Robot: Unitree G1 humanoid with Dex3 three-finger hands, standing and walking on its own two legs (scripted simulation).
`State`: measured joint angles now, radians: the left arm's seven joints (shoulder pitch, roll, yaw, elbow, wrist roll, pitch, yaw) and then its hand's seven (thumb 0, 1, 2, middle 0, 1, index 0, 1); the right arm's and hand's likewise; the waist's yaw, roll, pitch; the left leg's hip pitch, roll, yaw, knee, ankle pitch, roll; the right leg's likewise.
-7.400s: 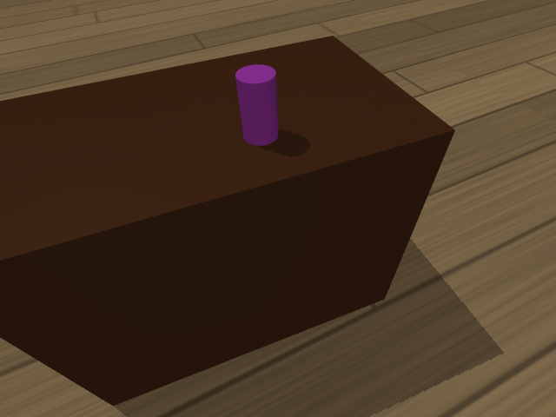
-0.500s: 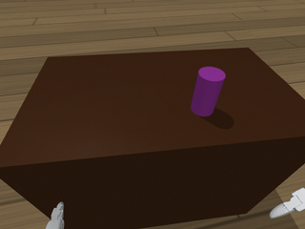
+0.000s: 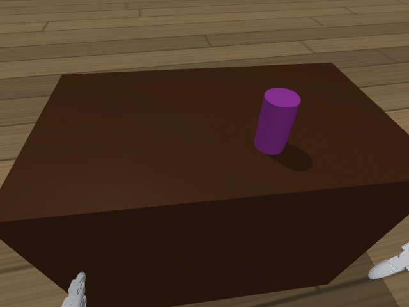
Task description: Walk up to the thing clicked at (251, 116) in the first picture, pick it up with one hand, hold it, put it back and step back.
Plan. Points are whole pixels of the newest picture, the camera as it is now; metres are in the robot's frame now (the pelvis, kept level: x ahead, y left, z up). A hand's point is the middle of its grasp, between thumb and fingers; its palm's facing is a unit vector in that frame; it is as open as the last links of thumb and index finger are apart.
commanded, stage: rise first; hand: right
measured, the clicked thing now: (275, 122) +0.50 -0.20 +0.09
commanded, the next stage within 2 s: go down in 0.02 s
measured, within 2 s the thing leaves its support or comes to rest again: neither
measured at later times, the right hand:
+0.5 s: hand (401, 175) +0.24 -0.28 +0.20, palm faces +0.38 +0.85 -0.36, open 17.5 cm
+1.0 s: hand (405, 140) +0.31 -0.33 +0.20, palm faces +0.23 +0.95 -0.19, open 17.6 cm
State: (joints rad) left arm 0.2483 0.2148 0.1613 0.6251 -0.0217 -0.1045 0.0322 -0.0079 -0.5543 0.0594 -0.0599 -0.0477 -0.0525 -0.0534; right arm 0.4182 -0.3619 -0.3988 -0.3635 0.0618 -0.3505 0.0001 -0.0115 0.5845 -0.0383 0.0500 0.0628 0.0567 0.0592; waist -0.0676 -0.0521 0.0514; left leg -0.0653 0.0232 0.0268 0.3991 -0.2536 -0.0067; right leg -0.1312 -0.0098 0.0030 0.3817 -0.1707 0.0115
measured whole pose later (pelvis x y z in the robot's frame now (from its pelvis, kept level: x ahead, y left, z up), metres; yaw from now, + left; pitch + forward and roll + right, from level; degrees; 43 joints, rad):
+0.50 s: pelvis +0.00 +0.01 +0.00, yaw -1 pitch -3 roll +0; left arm 0.15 0.22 0.12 0.75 -0.01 -0.10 0.11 -0.01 -0.53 0.04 -0.06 -0.04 -0.05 -0.04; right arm 0.10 -0.43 -0.50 -0.02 0.13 -0.30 0.17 -0.01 0.55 -0.04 0.05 0.06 0.06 0.05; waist -0.04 -0.03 0.01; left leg -0.10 0.01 0.04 0.43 -0.27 0.00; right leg -0.17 -0.02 0.02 0.41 -0.18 0.02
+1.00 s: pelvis +0.01 +0.00 +0.00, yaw +0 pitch +0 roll +0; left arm 0.22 0.26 0.03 0.69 -0.02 -0.15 0.19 -0.01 -0.55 0.06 -0.05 -0.05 -0.05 -0.05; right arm -0.23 -0.59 -0.58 0.35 0.25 -0.04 0.43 -0.01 0.58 -0.03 0.05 0.05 0.05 0.05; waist -0.03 -0.02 -0.04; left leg -0.16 0.02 0.02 0.45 -0.28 -0.01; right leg -0.23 -0.01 0.00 0.44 -0.21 0.01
